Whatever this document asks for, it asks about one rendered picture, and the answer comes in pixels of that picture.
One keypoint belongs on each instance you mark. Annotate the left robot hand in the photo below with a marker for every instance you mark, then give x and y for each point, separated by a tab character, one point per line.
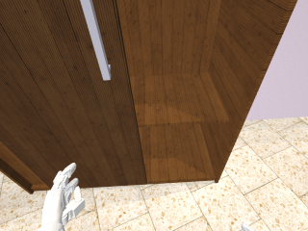
54	208

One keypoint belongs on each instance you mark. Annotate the wardrobe door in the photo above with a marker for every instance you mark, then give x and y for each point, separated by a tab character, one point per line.
16	164
55	107

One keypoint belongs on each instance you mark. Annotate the handle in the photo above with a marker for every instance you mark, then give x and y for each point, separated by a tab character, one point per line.
96	39

